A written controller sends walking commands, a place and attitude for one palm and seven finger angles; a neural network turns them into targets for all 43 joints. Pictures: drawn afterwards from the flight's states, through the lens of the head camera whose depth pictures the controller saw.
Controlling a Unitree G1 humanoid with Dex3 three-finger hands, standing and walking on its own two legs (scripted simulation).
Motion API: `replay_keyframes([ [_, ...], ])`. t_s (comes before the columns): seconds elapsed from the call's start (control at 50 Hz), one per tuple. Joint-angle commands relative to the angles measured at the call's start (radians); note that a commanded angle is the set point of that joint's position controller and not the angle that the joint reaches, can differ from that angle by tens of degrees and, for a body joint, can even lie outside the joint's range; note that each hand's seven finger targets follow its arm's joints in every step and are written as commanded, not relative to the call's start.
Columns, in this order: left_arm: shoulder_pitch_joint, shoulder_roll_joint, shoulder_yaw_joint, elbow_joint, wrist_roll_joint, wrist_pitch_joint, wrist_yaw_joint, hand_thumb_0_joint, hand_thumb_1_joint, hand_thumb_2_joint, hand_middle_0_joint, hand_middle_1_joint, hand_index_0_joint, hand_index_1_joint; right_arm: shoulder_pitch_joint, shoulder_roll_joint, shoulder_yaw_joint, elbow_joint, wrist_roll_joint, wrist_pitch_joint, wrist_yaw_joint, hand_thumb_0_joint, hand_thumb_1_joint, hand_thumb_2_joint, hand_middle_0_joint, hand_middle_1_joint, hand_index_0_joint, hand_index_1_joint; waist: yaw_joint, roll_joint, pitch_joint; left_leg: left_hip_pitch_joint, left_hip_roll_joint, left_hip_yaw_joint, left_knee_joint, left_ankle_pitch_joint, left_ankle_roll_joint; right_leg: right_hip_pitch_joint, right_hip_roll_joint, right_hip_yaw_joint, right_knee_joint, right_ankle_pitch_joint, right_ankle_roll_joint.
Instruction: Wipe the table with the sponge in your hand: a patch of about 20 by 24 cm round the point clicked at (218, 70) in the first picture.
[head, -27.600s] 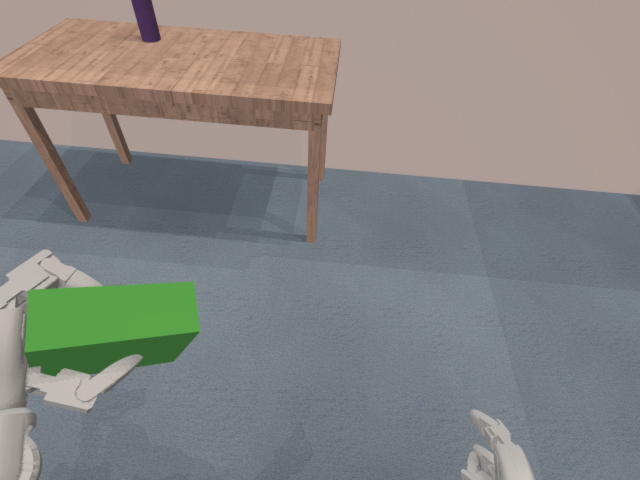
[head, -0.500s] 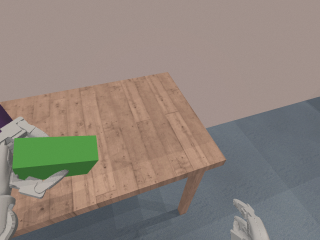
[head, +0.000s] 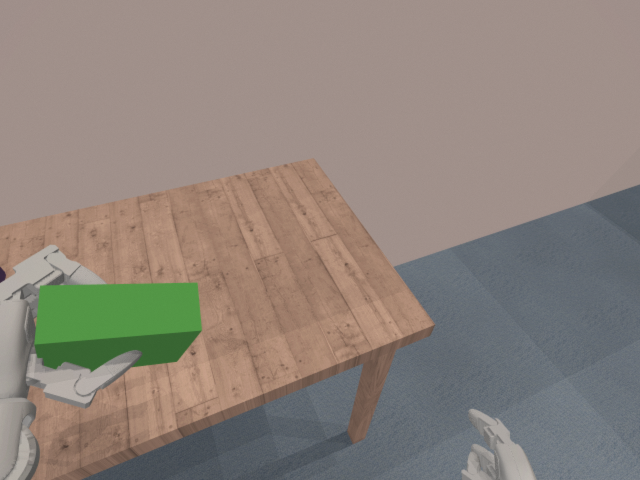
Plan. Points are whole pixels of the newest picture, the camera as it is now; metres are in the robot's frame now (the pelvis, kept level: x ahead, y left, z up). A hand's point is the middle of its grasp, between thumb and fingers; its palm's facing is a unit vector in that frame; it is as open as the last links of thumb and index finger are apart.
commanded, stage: come to a stop and stand still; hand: left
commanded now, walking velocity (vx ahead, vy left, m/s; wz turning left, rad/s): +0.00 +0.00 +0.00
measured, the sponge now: (144, 328) +0.23 +0.21 +0.13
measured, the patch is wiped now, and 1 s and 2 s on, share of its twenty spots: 0.00 0.00 0.00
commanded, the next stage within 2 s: look again from close up in 1.00 s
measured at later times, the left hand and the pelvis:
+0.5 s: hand (87, 318) +0.23 +0.26 +0.14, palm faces +0.27 -0.87 -0.41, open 9.4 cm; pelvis +0.01 +0.02 +0.00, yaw -1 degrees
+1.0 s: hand (54, 291) +0.25 +0.30 +0.15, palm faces +0.33 -0.84 -0.42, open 9.4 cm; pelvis +0.03 +0.05 +0.00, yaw +0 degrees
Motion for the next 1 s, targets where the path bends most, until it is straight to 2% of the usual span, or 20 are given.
replay_keyframes([
  [0.0,-0.110,0.155,0.094,-0.228,-0.018,-0.066,0.015,0.000,0.100,1.300,-1.200,-1.600,-1.200,-1.600,-0.119,-0.120,-0.049,-0.166,0.003,-0.053,-0.009,0.000,-0.900,-0.900,0.200,0.300,0.200,0.300,-0.003,0.063,-0.108,0.046,0.156,-0.145,-0.064,0.034,-0.008,0.021,-0.191,0.169,-0.094,0.031,0.033],
  [0.06,-0.115,0.173,0.104,-0.238,-0.021,-0.063,0.014,0.000,0.100,1.300,-1.200,-1.600,-1.200,-1.600,-0.117,-0.124,-0.051,-0.170,0.005,-0.054,-0.011,0.000,-0.900,-0.900,0.200,0.300,0.200,0.300,-0.001,0.049,-0.106,0.048,0.155,-0.149,-0.056,0.046,-0.007,0.019,-0.194,0.173,-0.102,0.054,0.031],
  [0.08,-0.107,0.199,0.125,-0.232,-0.021,-0.061,0.015,0.000,0.100,1.300,-1.200,-1.600,-1.200,-1.600,-0.119,-0.130,-0.052,-0.165,0.005,-0.053,-0.012,0.000,-0.900,-0.900,0.200,0.300,0.200,0.300,-0.004,0.078,-0.109,0.061,0.155,-0.150,-0.064,0.045,-0.008,0.007,-0.192,0.181,-0.102,0.042,0.031],
  [0.1,-0.115,0.159,0.091,-0.235,-0.023,-0.059,0.012,0.000,0.100,1.300,-1.200,-1.600,-1.200,-1.600,-0.119,-0.118,-0.047,-0.171,0.006,-0.052,-0.012,0.000,-0.900,-0.900,0.200,0.300,0.200,0.300,-0.005,0.082,-0.099,0.048,0.157,-0.151,-0.073,0.036,-0.010,0.012,-0.191,0.172,-0.101,0.032,0.033],
  [0.12,-0.122,0.174,0.101,-0.237,-0.022,-0.059,0.013,0.000,0.100,1.300,-1.200,-1.600,-1.200,-1.600,-0.120,-0.124,-0.048,-0.174,0.006,-0.054,-0.013,0.000,-0.900,-0.900,0.200,0.300,0.200,0.300,-0.002,0.071,-0.087,0.042,0.157,-0.158,-0.072,0.027,-0.009,0.003,-0.190,0.176,-0.109,0.027,0.034],
  [0.14,-1.147,0.960,0.649,-0.476,0.146,-0.182,0.028,0.000,0.100,1.300,-1.200,-1.600,-1.200,-1.600,0.041,-0.146,-0.070,-0.135,-0.026,-0.113,-0.003,0.000,-0.900,-0.900,0.200,0.300,0.200,0.300,-0.028,-0.076,0.215,-0.152,0.120,-0.022,0.004,0.030,0.012,-0.164,-0.126,0.147,-0.220,0.047,0.238],
  [0.16,-0.581,0.362,0.277,0.076,0.043,-0.157,-0.011,0.000,0.100,1.300,-1.200,-1.600,-1.200,-1.600,-0.068,-0.033,-0.016,-0.121,-0.005,-0.108,0.008,0.000,-0.900,-0.900,0.200,0.300,0.200,0.300,-0.005,-0.013,-0.089,-0.019,0.095,-0.066,0.015,0.098,0.018,-0.068,-0.199,0.171,-0.127,-0.122,0.118],
  [0.18,-0.335,0.164,0.156,0.111,0.002,-0.130,-0.024,0.000,0.100,1.300,-1.200,-1.600,-1.200,-1.600,-0.075,-0.102,-0.095,-0.150,0.012,-0.096,0.017,0.000,-0.900,-0.900,0.200,0.300,0.200,0.300,0.018,0.157,-0.124,0.052,0.074,-0.075,0.002,0.081,-0.012,0.018,-0.160,0.218,-0.085,-0.033,0.058],
  [0.22,-0.273,0.189,0.122,-0.080,-0.013,-0.171,-0.038,0.000,0.100,1.300,-1.200,-1.600,-1.200,-1.600,-0.067,-0.112,-0.087,-0.163,0.010,-0.105,0.040,0.000,-0.900,-0.900,0.200,0.300,0.200,0.300,0.023,0.141,-0.120,-0.035,0.090,-0.060,0.001,-0.020,-0.011,0.085,-0.207,0.263,-0.106,-0.043,0.081],
  [0.26,-0.119,0.153,0.083,-0.142,-0.022,-0.185,-0.033,0.000,0.100,1.300,-1.200,-1.600,-1.200,-1.600,-0.077,-0.109,-0.081,-0.171,0.011,-0.114,0.057,0.000,-0.900,-0.900,0.200,0.300,0.200,0.300,0.038,0.008,-0.091,-0.051,0.078,-0.049,-0.001,-0.052,-0.012,0.074,-0.218,0.266,-0.150,-0.147,0.090],
  [0.28,-0.052,0.135,0.081,-0.142,-0.029,-0.185,-0.029,0.000,0.100,1.300,-1.200,-1.600,-1.200,-1.600,-0.097,-0.104,-0.079,-0.164,0.012,-0.118,0.063,0.000,-0.900,-0.900,0.200,0.300,0.200,0.300,0.036,-0.018,-0.084,-0.016,0.083,-0.052,-0.010,-0.055,-0.011,0.036,-0.205,0.242,-0.149,-0.173,0.077],
  [0.32,-0.076,0.187,0.119,-0.177,-0.025,-0.185,-0.020,0.000,0.100,1.300,-1.200,-1.600,-1.200,-1.600,-0.101,-0.106,-0.072,-0.170,0.007,-0.119,0.050,0.000,-0.900,-0.900,0.200,0.300,0.200,0.300,0.032,-0.091,-0.056,-0.004,0.087,-0.062,-0.025,-0.086,-0.013,-0.024,-0.195,0.215,-0.171,-0.259,0.067],
  [0.36,-0.096,0.228,0.171,-0.163,-0.025,-0.189,-0.012,0.000,0.100,1.300,-1.200,-1.600,-1.200,-1.600,-0.103,-0.109,-0.069,-0.164,-0.001,-0.126,0.030,0.000,-0.900,-0.900,0.200,0.300,0.200,0.300,0.026,-0.078,-0.037,-0.006,0.089,-0.077,-0.047,-0.110,-0.012,-0.052,-0.181,0.207,-0.174,-0.295,0.053],
  [0.38,-0.138,0.273,0.212,-0.205,-0.022,-0.198,-0.009,0.000,0.100,1.300,-1.200,-1.600,-1.200,-1.600,-0.126,-0.118,-0.067,-0.159,-0.001,-0.129,0.028,0.000,-0.900,-0.900,0.200,0.300,0.200,0.300,0.020,-0.006,-0.031,-0.008,0.099,-0.092,-0.067,-0.121,-0.008,-0.053,-0.167,0.191,-0.148,-0.271,0.047],
  [0.48,-0.215,0.277,0.223,-0.296,-0.008,-0.234,-0.015,0.000,0.100,1.300,-1.200,-1.600,-1.200,-1.600,-0.128,-0.104,-0.062,-0.155,-0.010,-0.155,0.017,0.000,-0.900,-0.900,0.200,0.300,0.200,0.300,0.015,0.169,-0.098,-0.055,0.146,-0.166,-0.138,-0.070,0.006,0.114,-0.122,0.133,0.005,-0.019,0.052],
  [0.6,-0.091,0.177,0.149,-0.305,-0.007,-0.226,-0.023,0.000,0.100,1.300,-1.200,-1.600,-1.200,-1.600,-0.080,-0.104,-0.075,-0.143,-0.018,-0.163,0.038,0.000,-0.900,-0.900,0.200,0.300,0.200,0.300,0.011,0.102,-0.175,0.107,0.167,-0.151,-0.050,0.427,-0.062,0.099,-0.118,0.086,0.035,0.154,0.047],
  [0.68,-0.039,0.190,0.181,-0.264,-0.003,-0.201,-0.019,0.000,0.100,1.300,-1.200,-1.600,-1.200,-1.600,-0.086,-0.108,-0.082,-0.139,-0.016,-0.134,0.042,0.000,-0.900,-0.900,0.200,0.300,0.200,0.300,0.007,0.088,-0.169,0.131,0.172,-0.129,-0.039,0.540,-0.090,0.078,-0.108,0.079,0.039,0.160,0.048],
  [0.76,-0.055,0.198,0.185,-0.264,-0.008,-0.185,-0.023,0.000,0.100,1.300,-1.200,-1.600,-1.200,-1.600,-0.084,-0.108,-0.082,-0.163,-0.018,-0.097,0.034,0.000,-0.900,-0.900,0.200,0.300,0.200,0.300,0.005,0.066,-0.160,0.106,0.177,-0.135,-0.035,0.533,-0.107,0.093,-0.117,0.073,0.016,0.162,0.042],
  [0.84,-0.084,0.197,0.168,-0.308,-0.008,-0.181,-0.023,0.000,0.100,1.300,-1.200,-1.600,-1.200,-1.600,-0.094,-0.106,-0.078,-0.176,-0.022,-0.086,0.030,0.000,-0.900,-0.900,0.200,0.300,0.200,0.300,0.003,0.125,-0.151,0.131,0.186,-0.141,-0.059,0.550,-0.125,0.061,-0.108,0.063,0.024,0.071,0.042],
  [0.98,-0.070,0.210,0.184,-0.335,-0.001,-0.174,-0.011,0.000,0.100,1.300,-1.200,-1.600,-1.200,-1.600,-0.106,-0.107,-0.081,-0.179,-0.019,-0.087,0.027,0.000,-0.900,-0.900,0.200,0.300,0.200,0.300,0.004,0.131,-0.161,0.121,0.174,-0.133,-0.067,0.483,-0.126,0.085,-0.100,0.059,0.014,0.064,0.041],
])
